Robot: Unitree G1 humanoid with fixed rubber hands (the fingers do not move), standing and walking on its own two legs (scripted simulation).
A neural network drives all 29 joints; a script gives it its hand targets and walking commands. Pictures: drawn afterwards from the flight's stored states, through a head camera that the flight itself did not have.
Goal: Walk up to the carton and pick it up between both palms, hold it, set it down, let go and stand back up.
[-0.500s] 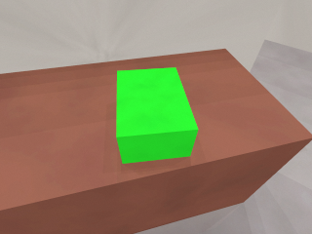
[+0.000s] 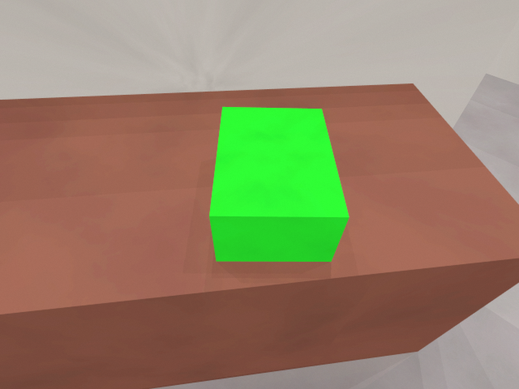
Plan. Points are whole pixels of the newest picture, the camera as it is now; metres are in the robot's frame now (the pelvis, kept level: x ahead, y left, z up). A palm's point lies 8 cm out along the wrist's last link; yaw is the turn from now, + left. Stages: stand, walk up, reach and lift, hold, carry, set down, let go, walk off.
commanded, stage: walk up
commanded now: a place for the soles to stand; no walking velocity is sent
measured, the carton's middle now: (273, 179) +0.52 -0.02 +0.01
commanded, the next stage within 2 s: reach and lift in 0.30 s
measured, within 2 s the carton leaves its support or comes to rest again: neither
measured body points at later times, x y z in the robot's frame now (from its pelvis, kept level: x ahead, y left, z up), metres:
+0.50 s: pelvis -0.03 -0.01 -0.04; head +0.04 +0.01 +0.40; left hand +0.15 +0.27 -0.17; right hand +0.16 -0.26 -0.16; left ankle +0.05 +0.11 -0.73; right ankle -0.06 -0.09 -0.73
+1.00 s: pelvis -0.04 -0.03 +0.00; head +0.01 -0.01 +0.44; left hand +0.17 +0.23 -0.09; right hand +0.15 -0.23 -0.09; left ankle +0.05 +0.11 -0.73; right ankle -0.06 -0.09 -0.73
